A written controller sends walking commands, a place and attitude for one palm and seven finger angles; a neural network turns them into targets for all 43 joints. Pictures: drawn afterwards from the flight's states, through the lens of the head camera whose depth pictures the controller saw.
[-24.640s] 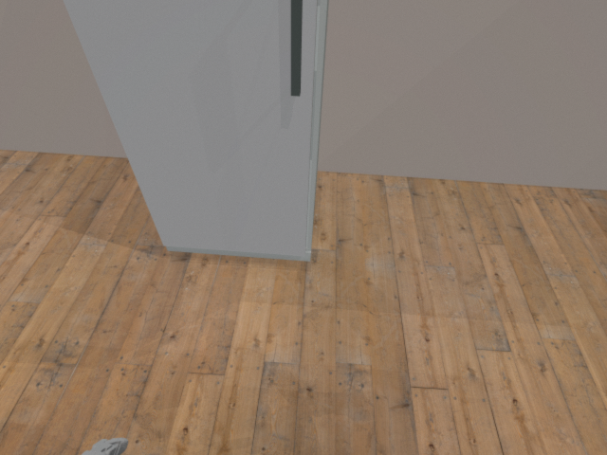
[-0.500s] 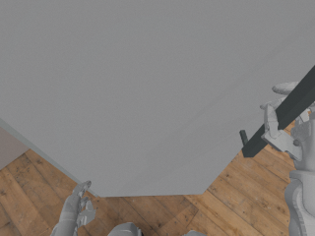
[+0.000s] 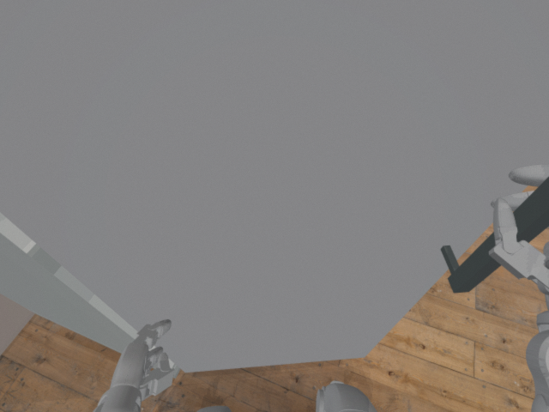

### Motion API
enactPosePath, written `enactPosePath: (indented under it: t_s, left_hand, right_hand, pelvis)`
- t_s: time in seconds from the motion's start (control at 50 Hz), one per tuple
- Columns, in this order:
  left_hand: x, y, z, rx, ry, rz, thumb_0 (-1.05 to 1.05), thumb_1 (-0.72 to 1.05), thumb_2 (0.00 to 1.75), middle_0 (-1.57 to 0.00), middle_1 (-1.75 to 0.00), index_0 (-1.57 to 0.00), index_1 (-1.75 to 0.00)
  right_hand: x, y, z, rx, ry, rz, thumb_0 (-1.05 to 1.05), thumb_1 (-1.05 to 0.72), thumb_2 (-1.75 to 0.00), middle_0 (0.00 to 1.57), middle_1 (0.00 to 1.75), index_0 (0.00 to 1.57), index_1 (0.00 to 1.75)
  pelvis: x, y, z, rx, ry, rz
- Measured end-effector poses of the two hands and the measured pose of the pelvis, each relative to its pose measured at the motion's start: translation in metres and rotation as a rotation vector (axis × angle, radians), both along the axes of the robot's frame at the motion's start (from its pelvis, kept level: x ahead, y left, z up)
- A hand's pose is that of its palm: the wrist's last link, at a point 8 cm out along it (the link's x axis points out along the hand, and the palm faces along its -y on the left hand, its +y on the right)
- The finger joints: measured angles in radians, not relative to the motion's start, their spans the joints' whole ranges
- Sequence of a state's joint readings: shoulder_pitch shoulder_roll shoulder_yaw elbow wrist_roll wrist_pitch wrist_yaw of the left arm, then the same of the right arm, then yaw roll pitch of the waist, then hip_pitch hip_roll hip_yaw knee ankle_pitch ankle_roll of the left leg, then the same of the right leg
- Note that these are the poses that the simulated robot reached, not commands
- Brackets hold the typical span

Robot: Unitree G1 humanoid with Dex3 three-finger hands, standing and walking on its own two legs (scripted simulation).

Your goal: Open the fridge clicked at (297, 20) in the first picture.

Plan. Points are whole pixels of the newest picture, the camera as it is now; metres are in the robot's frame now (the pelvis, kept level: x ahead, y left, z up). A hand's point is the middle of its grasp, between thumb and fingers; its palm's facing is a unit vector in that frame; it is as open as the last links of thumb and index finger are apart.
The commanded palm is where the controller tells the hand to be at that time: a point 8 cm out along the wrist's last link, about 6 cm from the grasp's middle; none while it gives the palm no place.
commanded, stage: walk backward, drawing the door open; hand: right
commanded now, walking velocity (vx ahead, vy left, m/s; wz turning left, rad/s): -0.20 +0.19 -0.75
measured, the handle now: (517, 203) +0.32 -0.21 +0.20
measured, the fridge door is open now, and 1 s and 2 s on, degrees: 64 76 75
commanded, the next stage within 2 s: stop walking and hold the door back in 0.30 s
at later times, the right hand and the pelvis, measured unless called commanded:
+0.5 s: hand out of the picture +0.13 -0.18 +0.19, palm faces +0.54 +0.80 -0.25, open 6.3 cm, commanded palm +0.12 -0.23 +0.17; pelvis -0.09 +0.10 +0.00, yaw -14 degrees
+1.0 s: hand (535, 343) +0.18 -0.19 +0.19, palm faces +0.46 +0.87 -0.15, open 5.6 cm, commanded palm +0.13 -0.23 +0.17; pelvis -0.17 +0.10 +0.01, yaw -20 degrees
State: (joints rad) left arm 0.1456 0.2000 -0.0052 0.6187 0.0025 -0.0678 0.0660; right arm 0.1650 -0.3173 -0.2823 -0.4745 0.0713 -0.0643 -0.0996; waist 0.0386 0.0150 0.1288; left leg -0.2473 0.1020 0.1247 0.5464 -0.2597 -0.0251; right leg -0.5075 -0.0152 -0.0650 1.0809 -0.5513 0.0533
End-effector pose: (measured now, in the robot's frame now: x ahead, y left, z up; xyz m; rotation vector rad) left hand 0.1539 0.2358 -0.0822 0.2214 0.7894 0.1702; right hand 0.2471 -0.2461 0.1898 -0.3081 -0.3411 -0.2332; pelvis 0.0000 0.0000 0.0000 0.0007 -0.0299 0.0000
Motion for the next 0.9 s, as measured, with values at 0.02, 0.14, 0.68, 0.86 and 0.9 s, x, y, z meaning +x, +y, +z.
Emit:
enactPosePath:
  t_s: [0.02,0.14,0.68,0.86,0.9]
  left_hand:
    - [-0.002,0.003,0.002,0.019,0.008,-0.007,0.01,0.91,0.9,-0.2,-0.3,-0.26,-0.33]
    - [-0.007,0.005,0.001,0.078,-0.005,-0.051,0.01,0.91,0.9,-0.2,-0.3,-0.23,-0.32]
    - [-0.04,0.067,-0.002,0.034,0.023,-0.375,0.01,0.9,0.9,-0.2,-0.3,-0.21,-0.3]
    - [-0.08,0.081,0.001,0.121,0.016,-0.319,0.01,0.91,0.9,-0.2,-0.3,-0.2,-0.3]
    - [-0.094,0.074,-0.001,0.095,0.032,-0.293,0.01,0.91,0.9,-0.2,-0.3,-0.2,-0.3]
  right_hand:
    - [-0.007,-0.001,0.0,0.001,-0.007,0.0,-0.08,-0.61,-0.78,0.45,1.41,0.33,1.36]
    - [-0.045,-0.004,-0.006,0.01,-0.101,0.024,-0.08,-0.6,-0.78,0.45,1.41,0.35,1.38]
    - [-0.152,0.03,0.002,0.046,0.046,-0.352,-0.09,-0.61,-0.81,0.47,1.43,0.42,1.39]
    - [-0.119,0.022,0.001,0.13,0.042,-0.254,-0.04,-0.65,-0.8,0.46,1.41,0.44,1.4]
    - [-0.115,0.022,0.0,0.145,0.032,-0.232,-0.03,-0.67,-0.8,0.46,1.41,0.43,1.4]
  pelvis:
    - [-0.002,0.001,0.0,0.001,0.005,-0.022]
    - [-0.026,0.006,-0.014,0.022,0.008,-0.1]
    - [-0.116,0.117,0.01,-0.05,-0.002,-0.351]
    - [-0.151,0.099,-0.002,-0.006,0.02,-0.372]
    - [-0.158,0.097,-0.001,-0.013,0.012,-0.358]
